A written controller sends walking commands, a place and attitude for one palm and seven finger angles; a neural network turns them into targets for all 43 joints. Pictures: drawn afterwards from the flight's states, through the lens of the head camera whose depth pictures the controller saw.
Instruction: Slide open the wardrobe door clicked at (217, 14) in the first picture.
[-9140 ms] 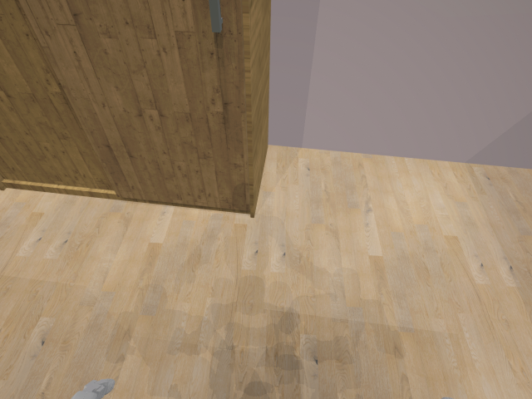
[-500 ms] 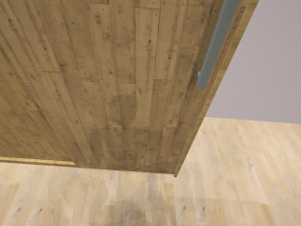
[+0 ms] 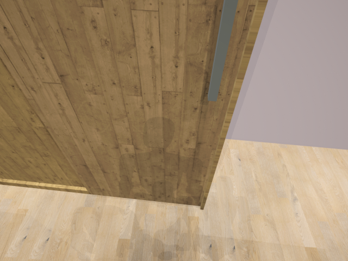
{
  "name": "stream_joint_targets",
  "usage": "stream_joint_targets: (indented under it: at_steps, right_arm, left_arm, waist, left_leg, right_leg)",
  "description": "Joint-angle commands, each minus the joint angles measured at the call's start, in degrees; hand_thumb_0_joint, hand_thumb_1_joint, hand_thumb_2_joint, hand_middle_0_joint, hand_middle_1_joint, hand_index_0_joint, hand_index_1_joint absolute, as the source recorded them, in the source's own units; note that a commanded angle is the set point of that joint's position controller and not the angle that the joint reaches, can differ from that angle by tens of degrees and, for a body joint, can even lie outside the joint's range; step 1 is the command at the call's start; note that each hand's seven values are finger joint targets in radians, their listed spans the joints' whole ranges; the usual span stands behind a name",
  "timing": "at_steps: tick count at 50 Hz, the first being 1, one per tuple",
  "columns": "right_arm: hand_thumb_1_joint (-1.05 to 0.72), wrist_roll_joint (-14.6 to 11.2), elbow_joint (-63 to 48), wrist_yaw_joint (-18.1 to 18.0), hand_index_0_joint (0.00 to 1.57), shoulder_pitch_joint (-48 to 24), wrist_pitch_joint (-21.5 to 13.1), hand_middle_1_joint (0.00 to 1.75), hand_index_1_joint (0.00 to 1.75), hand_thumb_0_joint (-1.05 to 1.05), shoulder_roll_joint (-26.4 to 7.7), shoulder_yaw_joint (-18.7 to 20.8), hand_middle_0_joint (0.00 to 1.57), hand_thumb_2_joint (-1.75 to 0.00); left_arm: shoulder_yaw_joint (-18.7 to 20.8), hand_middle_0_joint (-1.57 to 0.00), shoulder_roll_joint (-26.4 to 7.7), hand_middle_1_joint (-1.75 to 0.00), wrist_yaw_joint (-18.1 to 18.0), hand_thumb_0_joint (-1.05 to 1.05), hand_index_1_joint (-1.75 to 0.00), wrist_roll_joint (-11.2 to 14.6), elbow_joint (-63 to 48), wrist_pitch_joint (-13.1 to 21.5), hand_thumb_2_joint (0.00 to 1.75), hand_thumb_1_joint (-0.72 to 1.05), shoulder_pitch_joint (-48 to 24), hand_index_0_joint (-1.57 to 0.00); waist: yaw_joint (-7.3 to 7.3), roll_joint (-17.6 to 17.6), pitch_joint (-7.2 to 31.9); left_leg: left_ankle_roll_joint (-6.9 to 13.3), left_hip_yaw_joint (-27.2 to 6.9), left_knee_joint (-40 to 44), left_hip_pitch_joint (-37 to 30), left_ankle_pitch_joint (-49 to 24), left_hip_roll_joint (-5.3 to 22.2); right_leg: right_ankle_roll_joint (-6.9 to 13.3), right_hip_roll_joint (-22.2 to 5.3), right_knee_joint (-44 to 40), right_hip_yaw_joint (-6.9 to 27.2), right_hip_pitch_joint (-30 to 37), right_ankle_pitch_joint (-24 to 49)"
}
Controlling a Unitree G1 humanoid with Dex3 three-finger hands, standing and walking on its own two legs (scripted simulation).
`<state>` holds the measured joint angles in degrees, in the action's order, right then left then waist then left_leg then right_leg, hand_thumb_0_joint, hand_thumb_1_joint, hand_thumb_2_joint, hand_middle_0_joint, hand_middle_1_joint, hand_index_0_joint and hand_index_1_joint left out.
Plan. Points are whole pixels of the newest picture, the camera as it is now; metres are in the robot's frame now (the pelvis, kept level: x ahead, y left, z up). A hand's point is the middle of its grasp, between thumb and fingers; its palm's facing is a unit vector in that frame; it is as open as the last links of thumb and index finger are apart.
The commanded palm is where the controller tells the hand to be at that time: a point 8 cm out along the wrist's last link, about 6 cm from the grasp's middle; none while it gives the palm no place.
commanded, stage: come to a stop and stand still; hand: right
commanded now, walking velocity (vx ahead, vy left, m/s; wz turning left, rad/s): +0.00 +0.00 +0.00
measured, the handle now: (220, 45) +0.51 -0.07 +0.25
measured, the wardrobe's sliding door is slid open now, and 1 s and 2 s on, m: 0.00 0.00 0.00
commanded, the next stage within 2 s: look again from close up in 0.98 s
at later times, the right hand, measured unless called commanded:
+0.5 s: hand out of the picture +0.04 -0.15 -0.18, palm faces +0.02 +0.98 -0.20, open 7.3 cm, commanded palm none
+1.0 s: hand out of the picture +0.03 -0.12 -0.17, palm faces +0.05 +0.98 -0.20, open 7.4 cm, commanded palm none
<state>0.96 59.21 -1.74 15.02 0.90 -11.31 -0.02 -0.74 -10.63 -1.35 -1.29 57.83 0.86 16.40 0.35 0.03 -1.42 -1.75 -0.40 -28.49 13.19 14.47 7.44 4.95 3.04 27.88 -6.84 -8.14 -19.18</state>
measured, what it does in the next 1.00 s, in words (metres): shifts its weight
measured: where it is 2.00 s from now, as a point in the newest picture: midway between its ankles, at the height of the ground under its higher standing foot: outside the picture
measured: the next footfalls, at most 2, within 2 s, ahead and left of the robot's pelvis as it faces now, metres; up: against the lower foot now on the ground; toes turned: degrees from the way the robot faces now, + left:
none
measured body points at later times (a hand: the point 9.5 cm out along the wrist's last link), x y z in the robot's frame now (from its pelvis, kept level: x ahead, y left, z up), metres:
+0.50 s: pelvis +0.02 +0.03 +0.00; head +0.04 +0.03 +0.45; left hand +0.03 +0.26 -0.16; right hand +0.04 -0.20 -0.16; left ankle +0.01 +0.20 -0.73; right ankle -0.04 -0.06 -0.73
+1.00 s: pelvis +0.01 +0.06 +0.01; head +0.03 +0.05 +0.45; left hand +0.04 +0.29 -0.15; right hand +0.03 -0.18 -0.16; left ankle +0.01 +0.20 -0.73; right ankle -0.04 -0.06 -0.73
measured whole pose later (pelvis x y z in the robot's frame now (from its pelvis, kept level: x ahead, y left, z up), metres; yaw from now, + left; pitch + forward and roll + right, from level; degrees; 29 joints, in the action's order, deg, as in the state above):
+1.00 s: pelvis +0.01 +0.06 +0.01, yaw -2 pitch -1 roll +0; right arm 0.7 61.9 -1.6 13.7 -0.3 -10.5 0.1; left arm 0.0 -9.7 -1.6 -0.9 63.7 0.9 13.2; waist 0.5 0.8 -2.9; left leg -2.0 3.4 -26.6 10.2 15.0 3.5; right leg -0.1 -1.4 25.9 -3.4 -6.1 -18.5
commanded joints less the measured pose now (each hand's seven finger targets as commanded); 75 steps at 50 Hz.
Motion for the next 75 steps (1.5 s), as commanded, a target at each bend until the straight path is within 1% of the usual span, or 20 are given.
stream_joint_targets:
  at_steps: [1, 4, 6, 8, 14, 21, 23, 29, 33, 39, 42, 45, 49, 53, 56, 63, 66, 71, 72, 75]
  right_arm:
    - [-0.90, -0.1, -2.3, -0.3, 0.20, 2.4, -1.1, 0.30, 0.30, 0.00, -5.1, 0.7, 0.20, -0.90]
    - [-0.90, -0.2, -2.1, -0.5, 0.20, 1.9, -1.1, 0.30, 0.30, 0.00, -5.2, 0.8, 0.20, -0.90]
    - [-0.90, -0.2, -1.7, -0.5, 0.20, 1.8, -1.0, 0.30, 0.30, 0.00, -5.0, 0.8, 0.20, -0.90]
    - [-0.90, -0.1, -1.7, -0.6, 0.20, 1.7, -1.1, 0.30, 0.30, 0.00, -5.2, 0.8, 0.20, -0.90]
    - [-0.90, -0.1, -1.0, -0.7, 0.20, 1.9, -1.3, 0.30, 0.30, 0.00, -4.9, 1.0, 0.20, -0.90]
    - [-0.90, -0.1, -0.4, -0.8, 0.20, 2.1, -1.5, 0.30, 0.30, 0.00, -4.8, 1.2, 0.20, -0.90]
    - [-0.90, 0.0, -0.5, -0.8, 0.20, 1.7, -1.5, 0.30, 0.30, 0.00, -4.8, 1.1, 0.20, -0.90]
    - [-0.90, 0.0, -0.3, -0.6, 0.20, 1.7, -1.7, 0.30, 0.30, 0.00, -4.9, 1.1, 0.20, -0.90]
    - [-0.90, 0.0, -0.3, -0.6, 0.20, 1.5, -1.9, 0.30, 0.30, 0.00, -5.3, 1.2, 0.20, -0.90]
    - [-0.90, -0.1, -0.2, -0.5, 0.20, 1.2, -2.2, 0.30, 0.30, 0.00, -6.1, 1.3, 0.20, -0.90]
    - [-0.90, -0.2, -0.1, -0.4, 0.20, 1.0, -2.2, 0.30, 0.30, 0.00, -6.0, 1.3, 0.20, -0.90]
    - [-0.90, -0.2, 0.0, -0.4, 0.20, 1.0, -2.3, 0.30, 0.30, 0.00, -6.4, 1.4, 0.20, -0.90]
    - [-0.90, -0.2, 0.2, -0.3, 0.20, 0.6, -2.3, 0.30, 0.30, 0.00, -6.5, 1.4, 0.20, -0.90]
    - [-0.90, -0.2, 0.2, -0.2, 0.20, 0.4, -2.2, 0.30, 0.30, 0.00, -6.6, 1.3, 0.20, -0.90]
    - [-0.90, -0.2, 0.3, -0.2, 0.20, 0.3, -2.3, 0.30, 0.30, 0.00, -6.8, 1.4, 0.20, -0.90]
    - [-0.90, -0.2, 0.4, -0.1, 0.20, 0.0, -2.2, 0.30, 0.30, 0.00, -6.9, 1.3, 0.20, -0.90]
    - [-0.90, -0.3, 0.4, 0.0, 0.20, -0.1, -2.2, 0.30, 0.30, 0.00, -7.0, 1.4, 0.20, -0.90]
    - [-0.90, -0.3, 0.6, 0.0, 0.20, 0.1, -2.3, 0.30, 0.30, 0.00, -7.0, 1.4, 0.20, -0.90]
    - [-0.90, -0.3, 0.6, 0.0, 0.20, 0.0, -2.3, 0.30, 0.30, 0.00, -7.1, 1.4, 0.20, -0.90]
    - [-0.90, -0.2, 0.7, 0.0, 0.20, 0.1, -2.3, 0.30, 0.30, 0.00, -7.1, 1.3, 0.20, -0.90]
  left_arm:
    - [1.4, -0.20, -7.7, -0.30, -0.4, 0.00, -0.30, 0.3, -1.8, 1.5, 0.90, 0.90, 2.2, -0.20]
    - [1.4, -0.20, -7.6, -0.30, -0.5, 0.00, -0.30, 0.4, -0.9, 1.4, 0.90, 0.90, 2.7, -0.20]
    - [1.4, -0.20, -7.3, -0.30, -0.6, 0.00, -0.30, 0.4, -0.3, 1.3, 0.90, 0.90, 2.9, -0.20]
    - [1.5, -0.20, -6.8, -0.30, -0.6, 0.00, -0.30, 0.5, 0.3, 1.3, 0.90, 0.90, 3.0, -0.20]
    - [1.7, -0.20, -6.2, -0.30, -0.7, 0.00, -0.30, 0.5, 1.5, 1.3, 0.90, 0.90, 3.3, -0.20]
    - [1.9, -0.20, -5.5, -0.30, -0.8, 0.00, -0.30, 0.6, 2.2, 1.1, 0.90, 0.90, 2.7, -0.20]
    - [2.0, -0.20, -5.2, -0.30, -0.7, 0.00, -0.30, 0.6, 2.4, 1.0, 0.90, 0.90, 2.5, -0.20]
    - [1.9, -0.20, -5.1, -0.30, -0.6, 0.00, -0.30, 0.6, 2.7, 0.8, 0.90, 0.90, 1.4, -0.20]
    - [2.0, -0.20, -5.4, -0.30, -0.6, 0.00, -0.30, 0.6, 3.0, 1.0, 0.90, 0.90, 0.9, -0.20]
    - [2.0, -0.20, -5.9, -0.30, -0.5, 0.00, -0.30, 0.6, 3.2, 0.9, 0.90, 0.90, 0.3, -0.20]
    - [1.9, -0.20, -5.8, -0.30, -0.5, 0.00, -0.30, 0.6, 3.4, 0.9, 0.90, 0.90, -0.1, -0.20]
    - [1.9, -0.20, -6.1, -0.30, -0.5, 0.00, -0.30, 0.6, 3.6, 1.0, 0.90, 0.90, -0.4, -0.20]
    - [1.9, -0.20, -6.2, -0.30, -0.5, 0.00, -0.30, 0.7, 4.0, 1.0, 0.90, 0.90, -0.5, -0.20]
    - [1.8, -0.20, -6.1, -0.30, -0.4, 0.00, -0.30, 0.7, 4.1, 1.0, 0.90, 0.90, -0.6, -0.20]
    - [1.8, -0.20, -6.4, -0.30, -0.4, 0.00, -0.30, 0.6, 4.1, 1.0, 0.90, 0.90, -0.5, -0.20]
    - [1.8, -0.20, -6.4, -0.30, -0.3, 0.00, -0.30, 0.7, 4.3, 1.0, 0.90, 0.90, -0.6, -0.20]
    - [1.7, -0.20, -6.7, -0.30, -0.3, 0.00, -0.30, 0.6, 4.4, 1.1, 0.90, 0.90, -0.5, -0.20]
    - [1.8, -0.20, -6.8, -0.30, -0.3, 0.00, -0.30, 0.6, 4.4, 1.2, 0.90, 0.90, -0.6, -0.20]
    - [1.8, -0.20, -6.9, -0.30, -0.3, 0.00, -0.30, 0.6, 4.4, 1.1, 0.90, 0.90, -0.6, -0.20]
    - [1.7, -0.20, -6.9, -0.30, -0.3, 0.00, -0.30, 0.6, 4.5, 1.2, 0.90, 0.90, -0.6, -0.20]
  waist:
    - [0.18, -1.8, -0.4]
    - [-0.01, -1.7, 0.2]
    - [-0.02, -2.0, -0.6]
    - [0.05, -0.6, -1.2]
    - [-0.18, -0.9, -0.5]
    - [-0.27, -0.4, -0.4]
    - [-0.31, 0.6, -1.6]
    - [-0.29, 0.9, -1.6]
    - [-0.20, 0.4, -0.2]
    - [-0.20, 1.0, 0.0]
    - [-0.11, 0.9, -0.4]
    - [-0.07, 0.3, -0.2]
    - [0.06, 0.4, -0.4]
    - [0.18, 0.2, -1.5]
    - [0.19, 0.4, -0.5]
    - [0.33, 0.1, -1.7]
    - [0.31, -0.6, -1.1]
    - [0.35, 0.0, -0.5]
    - [0.28, 0.5, -0.5]
    - [0.36, -0.3, -1.1]
  left_leg:
    - [2.4, 1.1, -0.3, -2.1, -7.1, -1.6]
    - [2.4, 1.3, -0.7, -3.1, -9.5, -1.4]
    - [2.3, 1.3, -0.6, -3.1, -9.1, -1.4]
    - [2.4, 1.2, -0.3, -3.8, -10.8, -1.1]
    - [2.4, 1.1, -0.7, -4.5, -14.6, -0.9]
    - [2.4, 0.7, -0.1, -4.8, -17.8, -0.5]
    - [2.4, 0.7, 0.5, -4.6, -17.1, -0.6]
    - [2.6, -0.1, 2.1, -4.2, -16.0, -0.3]
    - [2.8, -0.1, 2.3, -5.0, -17.8, -0.3]
    - [3.0, -0.3, 3.2, -5.5, -18.2, 0.1]
    - [3.1, -0.3, 3.9, -5.2, -16.3, 0.0]
    - [3.2, -0.2, 4.1, -5.6, -17.2, 0.1]
    - [3.0, 0.2, 4.5, -5.8, -15.8, 0.0]
    - [3.1, 0.0, 5.4, -5.6, -14.1, -0.1]
    - [3.0, 0.1, 5.5, -5.9, -13.3, 0.0]
    - [2.9, 0.3, 6.2, -5.7, -11.6, -0.3]
    - [3.0, 0.3, 6.1, -5.9, -11.1, -0.2]
    - [3.0, 0.3, 6.2, -6.0, -11.6, -0.1]
    - [3.0, 0.3, 6.2, -5.8, -11.3, -0.2]
    - [2.9, 0.3, 6.3, -5.7, -11.1, -0.2]
  right_leg:
    - [-3.0, -9.5, -8.3, 9.7, -2.1, 23.5]
    - [-3.1, -9.4, -7.2, 9.1, -1.1, 27.3]
    - [-3.1, -9.3, -7.3, 8.9, -1.5, 26.4]
    - [-2.7, -9.1, -6.9, 8.6, -2.2, 25.2]
    - [-2.7, -8.8, -5.8, 7.7, -1.2, 26.3]
    - [-2.8, -8.6, -5.0, 6.9, -0.9, 24.2]
    - [-2.7, -8.6, -5.3, 7.0, -1.8, 22.0]
    - [-3.0, -8.6, -5.6, 6.9, -1.9, 17.8]
    - [-3.1, -8.8, -5.3, 6.9, -0.8, 19.6]
    - [-3.5, -8.8, -5.5, 6.9, -1.2, 17.8]
    - [-3.6, -8.8, -6.2, 7.1, -1.6, 16.5]
    - [-3.6, -8.9, -6.1, 7.1, -1.3, 17.4]
    - [-3.7, -9.1, -6.6, 7.3, -1.8, 16.9]
    - [-3.7, -9.1, -7.4, 7.5, -2.6, 15.4]
    - [-3.8, -9.2, -7.6, 7.5, -2.4, 15.1]
    - [-3.8, -9.1, -8.2, 7.9, -3.1, 14.1]
    - [-3.8, -9.2, -8.5, 8.0, -3.3, 14.3]
    - [-3.8, -9.2, -8.4, 8.2, -2.8, 15.1]
    - [-3.8, -9.3, -8.4, 8.2, -2.7, 14.8]
    - [-3.8, -9.2, -8.6, 8.2, -3.2, 14.9]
